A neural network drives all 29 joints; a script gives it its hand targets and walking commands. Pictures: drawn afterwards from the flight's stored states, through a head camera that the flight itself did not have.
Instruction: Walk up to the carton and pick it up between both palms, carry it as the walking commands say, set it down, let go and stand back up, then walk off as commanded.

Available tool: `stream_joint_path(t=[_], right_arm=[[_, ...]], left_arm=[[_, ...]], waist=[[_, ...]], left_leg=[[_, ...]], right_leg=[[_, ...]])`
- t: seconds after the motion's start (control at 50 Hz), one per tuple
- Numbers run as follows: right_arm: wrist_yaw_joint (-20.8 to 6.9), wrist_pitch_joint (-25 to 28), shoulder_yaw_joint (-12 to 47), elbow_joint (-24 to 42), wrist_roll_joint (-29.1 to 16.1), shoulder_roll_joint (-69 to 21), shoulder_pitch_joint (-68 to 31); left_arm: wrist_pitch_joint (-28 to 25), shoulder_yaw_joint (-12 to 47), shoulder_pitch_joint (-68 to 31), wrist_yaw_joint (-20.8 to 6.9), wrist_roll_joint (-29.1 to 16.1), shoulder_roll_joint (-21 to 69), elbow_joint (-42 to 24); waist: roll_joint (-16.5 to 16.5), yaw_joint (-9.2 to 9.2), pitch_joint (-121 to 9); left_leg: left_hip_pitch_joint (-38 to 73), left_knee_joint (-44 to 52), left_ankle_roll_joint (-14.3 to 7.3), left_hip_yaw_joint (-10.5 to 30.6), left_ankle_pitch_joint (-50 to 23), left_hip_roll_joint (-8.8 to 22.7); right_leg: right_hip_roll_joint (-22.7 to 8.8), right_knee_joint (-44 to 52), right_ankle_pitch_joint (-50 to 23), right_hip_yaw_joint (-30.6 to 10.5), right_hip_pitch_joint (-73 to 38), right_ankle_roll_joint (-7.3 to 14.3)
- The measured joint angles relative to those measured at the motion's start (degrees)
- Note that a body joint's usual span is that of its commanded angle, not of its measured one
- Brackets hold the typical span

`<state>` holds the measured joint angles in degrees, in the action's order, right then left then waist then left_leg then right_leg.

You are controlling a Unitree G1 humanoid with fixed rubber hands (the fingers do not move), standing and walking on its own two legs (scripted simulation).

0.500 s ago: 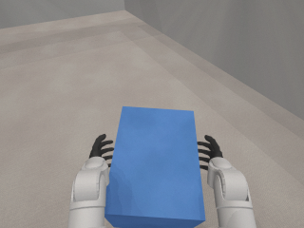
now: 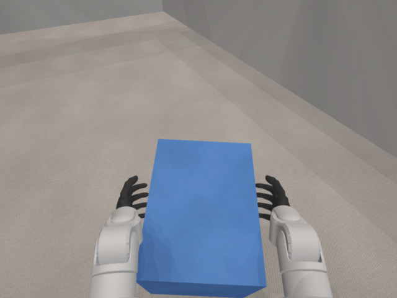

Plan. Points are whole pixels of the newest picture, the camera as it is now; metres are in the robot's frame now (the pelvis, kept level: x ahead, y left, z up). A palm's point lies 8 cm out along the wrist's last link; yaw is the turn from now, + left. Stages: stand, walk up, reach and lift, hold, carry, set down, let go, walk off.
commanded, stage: carry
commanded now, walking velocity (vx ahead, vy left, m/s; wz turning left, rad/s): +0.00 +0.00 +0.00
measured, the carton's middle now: (200, 218) +0.33 +0.01 -0.04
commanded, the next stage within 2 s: hold in 0.14 s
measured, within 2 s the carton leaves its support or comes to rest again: neither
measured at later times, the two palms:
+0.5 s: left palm (121, 230) +0.25 +0.16 +0.05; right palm (279, 226) +0.26 -0.14 +0.04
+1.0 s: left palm (129, 228) +0.25 +0.15 +0.06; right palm (282, 207) +0.29 -0.15 +0.07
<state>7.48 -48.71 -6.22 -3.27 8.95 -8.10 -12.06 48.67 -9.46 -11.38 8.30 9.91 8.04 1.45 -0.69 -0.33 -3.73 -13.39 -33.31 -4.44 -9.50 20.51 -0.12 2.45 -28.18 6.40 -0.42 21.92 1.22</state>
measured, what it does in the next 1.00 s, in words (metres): stands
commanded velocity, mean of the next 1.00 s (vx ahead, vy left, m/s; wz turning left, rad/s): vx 0.00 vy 0.00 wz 0.00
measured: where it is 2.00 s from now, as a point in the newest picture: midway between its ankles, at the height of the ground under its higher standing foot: outside the picture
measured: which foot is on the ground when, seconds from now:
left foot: down 0.00-1.00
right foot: down 0.00-1.00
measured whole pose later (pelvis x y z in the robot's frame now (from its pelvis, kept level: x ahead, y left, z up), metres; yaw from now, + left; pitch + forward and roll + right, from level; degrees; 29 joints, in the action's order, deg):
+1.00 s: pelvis -0.03 -0.02 +0.00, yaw +5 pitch -9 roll +0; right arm 12.1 -39.4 -12.8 -22.7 11.4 -7.9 -23.5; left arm 36.9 -15.7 -20.3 8.4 11.9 8.9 25.2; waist -3.7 -0.3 -0.6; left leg -7.1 -33.3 -3.8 -5.0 17.9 -1.7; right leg 2.5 -29.1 6.2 -0.2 14.4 1.9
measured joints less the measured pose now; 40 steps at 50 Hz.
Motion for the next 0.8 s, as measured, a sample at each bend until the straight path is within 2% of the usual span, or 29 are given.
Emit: stream_joint_path(t=[0.18,0.26,0.38,0.5,0.72,0.8], right_arm=[[-0.02,-0.03,-0.11,-0.32,0.05,0.02,0.04],[-0.92,3.18,-0.17,-3.03,1.07,0.19,0.85],[-3.74,5.78,-0.18,-3.28,1.08,0.66,4.61],[-3.95,6.11,-0.34,-3.84,1.08,0.97,3.44],[-4.21,7.26,-5.70,-15.62,2.16,1.81,-5.29],[-3.44,7.59,-6.11,-17.46,2.42,2.12,-7.22]], left_arm=[[-0.43,-0.06,0.33,0.08,-0.43,-0.05,0.91],[-4.00,-0.04,0.52,-0.97,1.30,-0.10,4.58],[-6.32,1.33,3.51,-1.57,1.33,-0.46,5.53],[-8.51,1.01,3.42,-1.72,1.34,-0.50,7.23],[-10.41,-4.03,-4.45,-1.68,1.96,0.24,20.27],[-10.97,-4.15,-5.03,-1.39,1.97,0.41,21.44]], waist=[[0.00,0.00,0.08],[-0.07,0.00,2.23],[-1.67,0.01,2.59],[-2.87,0.01,1.48],[-2.98,0.01,2.63],[-3.00,0.00,3.96]], left_leg=[[0.01,0.00,0.00,0.00,-0.05,0.00],[1.75,-0.01,0.00,0.04,0.00,-0.01],[2.81,0.00,0.00,0.17,-0.11,-0.02],[4.26,-0.01,-0.15,0.96,-0.54,-0.28],[5.90,0.00,0.10,3.87,-2.25,-1.48],[6.02,0.00,0.41,4.24,-2.62,-1.61]], right_leg=[[0.00,-0.02,-0.06,0.00,0.00,0.05],[0.00,0.02,0.08,0.00,-1.78,-0.11],[0.00,0.68,-0.30,-0.01,-3.19,-0.39],[0.00,0.98,-0.70,0.00,-5.07,-0.51],[0.00,-0.03,-0.39,0.00,-7.42,-0.21],[0.02,-0.42,-0.55,0.07,-7.45,0.41]])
